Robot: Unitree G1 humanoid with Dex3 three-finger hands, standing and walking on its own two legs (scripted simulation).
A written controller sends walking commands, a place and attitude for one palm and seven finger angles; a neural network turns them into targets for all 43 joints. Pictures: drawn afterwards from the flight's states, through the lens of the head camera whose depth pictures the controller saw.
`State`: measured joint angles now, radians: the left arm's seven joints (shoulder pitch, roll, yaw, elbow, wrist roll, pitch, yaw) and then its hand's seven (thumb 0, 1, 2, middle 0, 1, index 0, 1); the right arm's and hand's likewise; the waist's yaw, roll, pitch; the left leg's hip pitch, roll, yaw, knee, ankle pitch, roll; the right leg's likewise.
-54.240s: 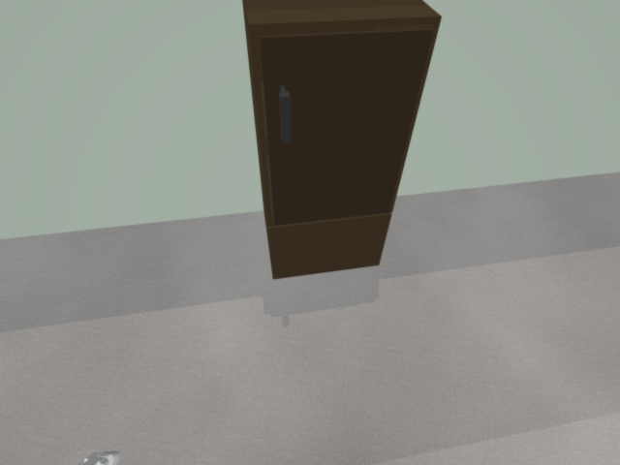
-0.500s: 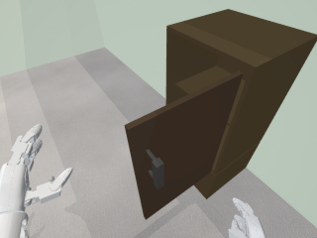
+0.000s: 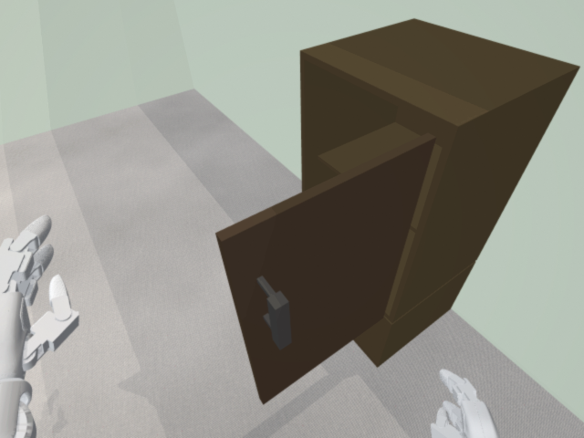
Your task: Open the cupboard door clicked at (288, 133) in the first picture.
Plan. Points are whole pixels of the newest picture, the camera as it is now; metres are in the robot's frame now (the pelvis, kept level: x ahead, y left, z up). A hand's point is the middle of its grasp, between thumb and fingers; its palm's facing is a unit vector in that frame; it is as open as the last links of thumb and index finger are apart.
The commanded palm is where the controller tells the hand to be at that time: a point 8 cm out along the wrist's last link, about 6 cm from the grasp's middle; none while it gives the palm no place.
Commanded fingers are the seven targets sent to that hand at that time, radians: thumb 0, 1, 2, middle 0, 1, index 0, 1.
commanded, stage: draw the hand back to the body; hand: left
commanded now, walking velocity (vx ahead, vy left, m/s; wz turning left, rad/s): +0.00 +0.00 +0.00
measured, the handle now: (272, 312) +0.31 +0.08 -0.02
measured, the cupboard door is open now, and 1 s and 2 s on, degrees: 90 90 90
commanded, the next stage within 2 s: step back with the hand held close in 0.04 s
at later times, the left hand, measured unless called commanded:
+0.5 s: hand (60, 331) +0.17 +0.27 +0.15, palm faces +0.34 -0.79 -0.51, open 7.4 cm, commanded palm +0.11 +0.31 +0.17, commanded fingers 0.00 0.90 0.90 -0.20 -0.30 -0.20 -0.30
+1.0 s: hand out of the picture +0.09 +0.28 +0.16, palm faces +0.47 -0.76 -0.45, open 7.4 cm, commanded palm +0.02 +0.32 +0.17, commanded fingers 0.00 0.90 0.90 -0.20 -0.30 -0.20 -0.30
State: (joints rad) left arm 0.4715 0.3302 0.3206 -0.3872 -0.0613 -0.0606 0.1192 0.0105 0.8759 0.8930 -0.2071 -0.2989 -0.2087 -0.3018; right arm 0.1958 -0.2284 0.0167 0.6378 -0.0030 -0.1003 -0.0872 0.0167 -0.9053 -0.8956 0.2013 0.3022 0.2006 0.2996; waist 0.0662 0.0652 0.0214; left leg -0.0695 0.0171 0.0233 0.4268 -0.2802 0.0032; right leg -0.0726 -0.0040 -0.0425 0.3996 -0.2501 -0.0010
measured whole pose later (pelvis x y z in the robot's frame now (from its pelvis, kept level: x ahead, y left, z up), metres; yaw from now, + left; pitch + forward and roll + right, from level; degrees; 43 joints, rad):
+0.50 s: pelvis -0.04 +0.01 +0.00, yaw -1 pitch +0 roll +0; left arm 0.56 0.41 0.38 -0.46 -0.05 -0.14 0.13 0.01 0.89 0.90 -0.21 -0.30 -0.21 -0.30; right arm 0.16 -0.24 -0.01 0.56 0.00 0.00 -0.10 0.02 -0.91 -0.90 0.20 0.30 0.20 0.30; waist 0.00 0.03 0.04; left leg -0.22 0.01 0.05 0.46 -0.23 0.02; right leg -0.23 -0.01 -0.02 0.43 -0.19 0.02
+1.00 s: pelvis -0.11 +0.02 -0.02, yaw +1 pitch -1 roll -2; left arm 0.52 0.39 0.43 -0.53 -0.01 -0.22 0.18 0.01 0.89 0.90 -0.21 -0.30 -0.21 -0.30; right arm 0.22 -0.22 0.01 0.60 -0.01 -0.08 -0.09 0.02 -0.90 -0.90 0.20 0.30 0.20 0.30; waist 0.00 0.00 0.05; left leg -0.43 0.00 0.02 0.65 -0.28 0.03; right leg -0.39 -0.01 -0.03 0.53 -0.14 0.02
